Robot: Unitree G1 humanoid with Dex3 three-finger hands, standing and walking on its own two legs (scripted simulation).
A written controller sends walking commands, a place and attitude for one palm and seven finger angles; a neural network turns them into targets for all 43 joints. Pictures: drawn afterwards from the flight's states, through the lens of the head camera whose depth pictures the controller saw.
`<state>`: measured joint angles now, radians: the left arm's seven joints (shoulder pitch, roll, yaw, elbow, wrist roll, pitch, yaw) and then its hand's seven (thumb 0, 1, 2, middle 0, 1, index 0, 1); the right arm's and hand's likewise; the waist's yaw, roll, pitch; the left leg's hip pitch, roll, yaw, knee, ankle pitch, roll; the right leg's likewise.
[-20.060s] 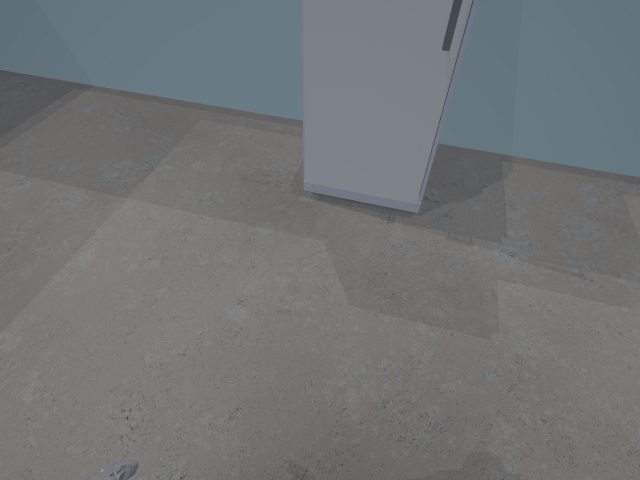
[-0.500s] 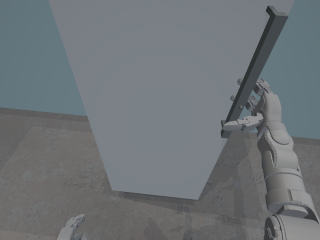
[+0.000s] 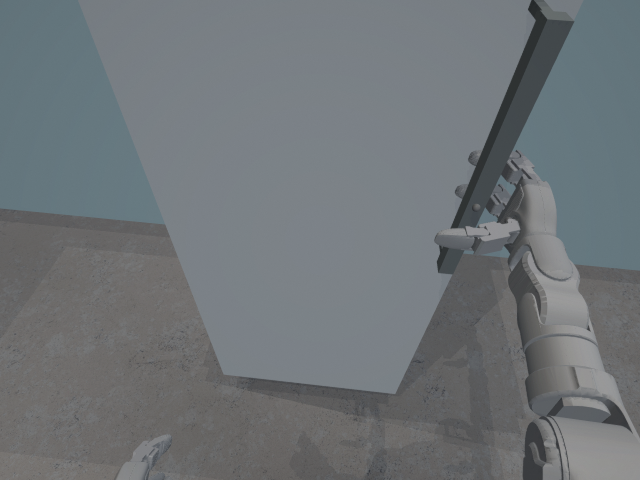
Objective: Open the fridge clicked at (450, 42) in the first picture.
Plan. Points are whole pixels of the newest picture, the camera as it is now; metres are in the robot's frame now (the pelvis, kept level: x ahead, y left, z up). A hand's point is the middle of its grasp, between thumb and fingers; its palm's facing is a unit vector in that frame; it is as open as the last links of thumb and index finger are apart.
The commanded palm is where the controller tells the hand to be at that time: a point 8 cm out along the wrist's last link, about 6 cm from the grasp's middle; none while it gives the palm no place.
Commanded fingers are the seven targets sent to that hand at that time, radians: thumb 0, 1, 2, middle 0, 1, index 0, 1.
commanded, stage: grip the handle and tug to test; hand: right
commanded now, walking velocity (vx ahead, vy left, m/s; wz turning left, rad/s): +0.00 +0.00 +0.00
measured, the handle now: (481, 166) +0.46 -0.15 +0.18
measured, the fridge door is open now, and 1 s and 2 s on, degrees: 0 0 6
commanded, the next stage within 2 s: pull the door a little, standing still in 1.24 s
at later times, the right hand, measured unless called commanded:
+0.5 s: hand (467, 209) +0.41 -0.13 +0.16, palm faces +0.02 +1.00 +0.01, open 5.9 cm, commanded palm +0.38 -0.19 +0.15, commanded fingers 0.00 -0.90 -0.90 0.45 1.40 0.45 1.40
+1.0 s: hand (464, 210) +0.40 -0.13 +0.16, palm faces +0.03 +1.00 +0.01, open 5.8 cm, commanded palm +0.36 -0.19 +0.15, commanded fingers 0.00 -0.90 -0.90 0.45 1.40 0.45 1.40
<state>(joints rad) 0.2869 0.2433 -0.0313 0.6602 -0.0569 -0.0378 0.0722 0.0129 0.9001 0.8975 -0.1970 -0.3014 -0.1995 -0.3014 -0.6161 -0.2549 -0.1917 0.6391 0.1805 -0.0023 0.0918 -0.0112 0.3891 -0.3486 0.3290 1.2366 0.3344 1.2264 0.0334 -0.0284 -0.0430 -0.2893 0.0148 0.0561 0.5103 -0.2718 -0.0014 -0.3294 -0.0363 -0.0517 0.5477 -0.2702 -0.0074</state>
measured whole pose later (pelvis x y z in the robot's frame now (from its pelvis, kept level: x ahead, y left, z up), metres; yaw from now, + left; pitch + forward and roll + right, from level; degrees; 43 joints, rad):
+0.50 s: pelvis +0.01 +0.00 +0.00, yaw +0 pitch +1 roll +1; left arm 0.25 0.23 -0.04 0.64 -0.05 -0.01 0.06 0.01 0.90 0.90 -0.20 -0.30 -0.20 -0.30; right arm -0.51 -0.20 -0.16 0.47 0.17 0.08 0.05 0.01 -0.66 -0.80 0.40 1.35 0.39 1.33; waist 0.02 -0.03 -0.06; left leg -0.23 0.01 0.05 0.49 -0.28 0.00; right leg -0.27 -0.04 -0.05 0.52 -0.28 0.00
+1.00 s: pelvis +0.00 +0.02 +0.00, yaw +1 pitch +1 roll +0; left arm 0.28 0.25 -0.03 0.63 -0.06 0.01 0.07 0.01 0.90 0.90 -0.20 -0.30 -0.20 -0.30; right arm -0.50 -0.24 -0.20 0.48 0.19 0.07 0.07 0.00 -0.70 -0.82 0.36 1.39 0.37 1.36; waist 0.04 -0.04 -0.05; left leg -0.24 -0.01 0.05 0.49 -0.27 0.02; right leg -0.26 -0.05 -0.06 0.50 -0.26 0.01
